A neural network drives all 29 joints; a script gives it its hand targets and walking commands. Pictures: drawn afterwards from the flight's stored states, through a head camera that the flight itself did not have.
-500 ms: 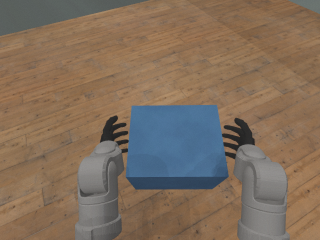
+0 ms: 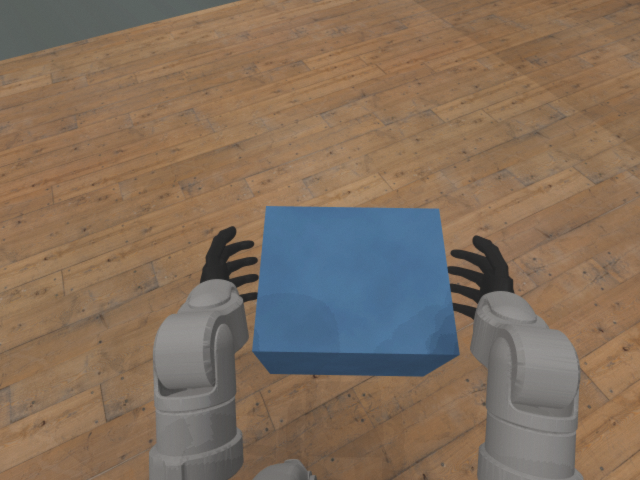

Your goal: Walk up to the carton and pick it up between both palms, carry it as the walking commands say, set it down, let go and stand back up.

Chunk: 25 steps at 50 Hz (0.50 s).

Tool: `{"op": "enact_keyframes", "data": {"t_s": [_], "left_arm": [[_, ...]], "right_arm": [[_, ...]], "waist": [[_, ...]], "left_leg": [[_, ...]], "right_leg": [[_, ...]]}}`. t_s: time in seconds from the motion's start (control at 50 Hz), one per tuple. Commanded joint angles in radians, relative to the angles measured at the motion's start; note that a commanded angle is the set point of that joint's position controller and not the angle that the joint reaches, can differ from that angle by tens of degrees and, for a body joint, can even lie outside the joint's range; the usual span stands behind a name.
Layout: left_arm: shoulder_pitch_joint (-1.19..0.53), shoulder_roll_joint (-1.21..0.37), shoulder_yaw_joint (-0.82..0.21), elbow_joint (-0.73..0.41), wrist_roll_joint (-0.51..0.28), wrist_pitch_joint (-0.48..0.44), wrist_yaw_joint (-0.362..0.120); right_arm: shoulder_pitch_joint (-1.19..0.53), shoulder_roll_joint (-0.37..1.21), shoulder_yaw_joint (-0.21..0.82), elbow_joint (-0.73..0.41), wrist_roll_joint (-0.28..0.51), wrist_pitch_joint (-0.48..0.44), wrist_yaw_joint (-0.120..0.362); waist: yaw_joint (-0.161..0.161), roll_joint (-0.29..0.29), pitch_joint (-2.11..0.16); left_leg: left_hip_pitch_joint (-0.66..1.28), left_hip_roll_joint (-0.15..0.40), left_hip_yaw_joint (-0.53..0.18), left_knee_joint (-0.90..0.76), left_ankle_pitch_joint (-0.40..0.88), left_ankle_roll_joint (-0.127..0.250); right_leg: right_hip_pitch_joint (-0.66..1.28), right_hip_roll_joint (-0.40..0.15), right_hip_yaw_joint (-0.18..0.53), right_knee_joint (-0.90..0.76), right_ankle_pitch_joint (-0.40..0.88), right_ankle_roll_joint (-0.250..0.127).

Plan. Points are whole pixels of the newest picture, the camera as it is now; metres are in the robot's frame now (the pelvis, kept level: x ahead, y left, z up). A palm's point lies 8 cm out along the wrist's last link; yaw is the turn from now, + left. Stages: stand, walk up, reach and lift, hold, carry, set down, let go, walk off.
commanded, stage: carry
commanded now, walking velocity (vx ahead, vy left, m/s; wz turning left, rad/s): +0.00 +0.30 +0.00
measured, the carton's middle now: (349, 296) +0.34 +0.00 +0.00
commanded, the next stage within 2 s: none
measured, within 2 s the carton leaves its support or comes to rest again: neither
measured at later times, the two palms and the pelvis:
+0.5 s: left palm (134, 286) +0.28 +0.22 +0.12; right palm (427, 291) +0.28 -0.07 +0.13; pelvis +0.00 +0.07 +0.02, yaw +0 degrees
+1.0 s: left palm (229, 187) +0.42 +0.15 +0.12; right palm (470, 197) +0.42 -0.14 +0.11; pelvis +0.15 +0.00 +0.02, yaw +0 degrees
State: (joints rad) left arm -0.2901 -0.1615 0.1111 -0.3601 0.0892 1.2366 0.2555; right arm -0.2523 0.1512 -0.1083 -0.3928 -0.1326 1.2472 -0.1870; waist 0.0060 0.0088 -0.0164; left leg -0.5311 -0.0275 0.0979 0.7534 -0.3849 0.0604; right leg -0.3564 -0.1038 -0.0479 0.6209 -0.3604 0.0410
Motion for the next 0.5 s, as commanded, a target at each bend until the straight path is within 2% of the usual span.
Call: {"op": "enact_keyframes", "data": {"t_s": [0.0, 0.02, 0.04, 0.06, 0.08, 0.1, 0.12, 0.14, 0.16, 0.18, 0.22, 0.26, 0.28, 0.32, 0.38, 0.48], "left_arm": [[-0.314, -1.039, -0.644, -0.203, -0.386, -0.037, -0.319], [-0.318, -1.039, -0.654, -0.218, -0.389, -0.039, -0.317], [-0.307, -1.035, -0.664, -0.232, -0.39, -0.04, -0.315], [-0.306, -1.028, -0.67, -0.236, -0.388, -0.034, -0.314], [-0.317, -1.03, -0.694, -0.24, -0.391, -0.027, -0.31], [-0.344, -1.038, -0.72, -0.246, -0.398, -0.023, -0.31], [-0.35, -1.045, -0.729, -0.233, -0.403, -0.022, -0.312], [-0.354, -1.055, -0.728, -0.215, -0.41, -0.023, -0.314], [-0.358, -1.056, -0.731, -0.216, -0.413, -0.025, -0.316], [-0.365, -1.053, -0.733, -0.213, -0.413, -0.024, -0.315], [-0.395, -1.036, -0.729, -0.22, -0.411, -0.019, -0.313], [-0.396, -1.024, -0.722, -0.2, -0.403, -0.009, -0.312], [-0.389, -1.019, -0.716, -0.185, -0.398, -0.004, -0.312], [-0.386, -1.018, -0.711, -0.172, -0.392, 0.001, -0.313], [-0.384, -1.02, -0.705, -0.145, -0.385, 0.008, -0.312], [-0.387, -1.004, -0.697, -0.128, -0.376, 0.018, -0.308]], "right_arm": [[-0.359, 1.054, 0.699, -0.165, 0.448, -0.048, 0.244], [-0.351, 1.06, 0.697, -0.161, 0.448, -0.049, 0.245], [-0.337, 1.06, 0.693, -0.16, 0.447, -0.048, 0.247], [-0.327, 1.057, 0.686, -0.153, 0.442, -0.044, 0.247], [-0.302, 1.054, 0.669, -0.129, 0.434, -0.042, 0.248], [-0.296, 1.055, 0.647, -0.125, 0.436, -0.043, 0.25], [-0.295, 1.064, 0.642, -0.125, 0.437, -0.04, 0.254], [-0.31, 1.068, 0.646, -0.125, 0.434, -0.041, 0.255], [-0.315, 1.065, 0.649, -0.132, 0.433, -0.043, 0.256], [-0.318, 1.053, 0.639, -0.13, 0.429, -0.042, 0.256], [-0.335, 1.036, 0.631, -0.123, 0.432, -0.036, 0.255], [-0.323, 1.014, 0.62, -0.094, 0.424, -0.026, 0.255], [-0.321, 1.007, 0.618, -0.081, 0.421, -0.022, 0.255], [-0.321, 1.004, 0.614, -0.069, 0.421, -0.018, 0.259], [-0.333, 1.001, 0.607, -0.061, 0.418, -0.015, 0.262], [-0.337, 0.987, 0.596, -0.052, 0.411, -0.007, 0.258]], "waist": [[0.008, -0.24, -0.437], [-0.001, -0.215, -0.458], [-0.005, -0.178, -0.498], [-0.01, -0.083, -0.533], [-0.015, 0.141, -0.529], [-0.014, 0.311, -0.485], [-0.011, 0.242, -0.484], [-0.011, 0.165, -0.469], [-0.01, 0.121, -0.459], [-0.012, 0.117, -0.443], [-0.016, 0.107, -0.413], [-0.018, 0.1, -0.39], [-0.017, 0.099, -0.381], [-0.014, 0.104, -0.367], [-0.015, 0.098, -0.355], [-0.018, 0.101, -0.324]], "left_leg": [[0.046, 0.063, -0.057, -0.167, 0.026, -0.052], [0.182, 0.048, -0.011, -0.303, 0.119, -0.047], [0.331, 0.051, 0.006, -0.387, 0.2, -0.035], [0.484, 0.124, -0.058, -0.369, 0.418, -0.014], [0.621, 0.274, -0.218, -0.31, 0.926, 0.033], [0.635, 0.374, -0.289, -0.247, 1.181, 0.089], [0.613, 0.352, -0.248, -0.246, 1.131, 0.11], [0.603, 0.32, -0.214, -0.242, 1.058, 0.123], [0.584, 0.284, -0.193, -0.265, 0.858, 0.118], [0.58, 0.269, -0.206, -0.323, 0.654, 0.114], [0.562, 0.277, -0.267, -0.464, 0.257, 0.103], [0.542, 0.288, -0.309, -0.569, -0.03, 0.078], [0.536, 0.293, -0.32, -0.6, -0.104, 0.069], [0.545, 0.295, -0.315, -0.63, -0.145, 0.049], [0.578, 0.297, -0.306, -0.647, -0.128, 0.029], [0.604, 0.313, -0.303, -0.665, -0.119, 0.029]], "right_leg": [[0.403, -0.263, 0.173, -0.05, 1.03, -0.11], [0.341, -0.223, 0.113, -0.003, 0.969, -0.074], [0.281, -0.175, 0.07, 0.055, 0.832, -0.039], [0.157, -0.139, 0.049, 0.128, 0.556, -0.014], [-0.081, -0.052, -0.012, 0.258, -0.008, 0.011], [-0.225, 0.044, -0.087, 0.406, -0.355, 0.025], [-0.212, 0.031, -0.055, 0.487, -0.347, 0.008], [-0.213, 0.024, -0.046, 0.489, -0.308, 0.006], [-0.214, 0.022, -0.041, 0.468, -0.248, 0.009], [-0.216, 0.027, -0.05, 0.421, -0.194, 0.014], [-0.183, 0.04, -0.056, 0.352, -0.134, 0.012], [-0.164, 0.039, -0.043, 0.295, -0.084, 0.0], [-0.161, 0.039, -0.037, 0.275, -0.067, -0.004], [-0.163, 0.039, -0.03, 0.252, -0.026, -0.008], [-0.179, 0.034, -0.019, 0.237, 0.031, -0.003], [-0.227, 0.02, -0.007, 0.241, 0.074, 0.005]]}}
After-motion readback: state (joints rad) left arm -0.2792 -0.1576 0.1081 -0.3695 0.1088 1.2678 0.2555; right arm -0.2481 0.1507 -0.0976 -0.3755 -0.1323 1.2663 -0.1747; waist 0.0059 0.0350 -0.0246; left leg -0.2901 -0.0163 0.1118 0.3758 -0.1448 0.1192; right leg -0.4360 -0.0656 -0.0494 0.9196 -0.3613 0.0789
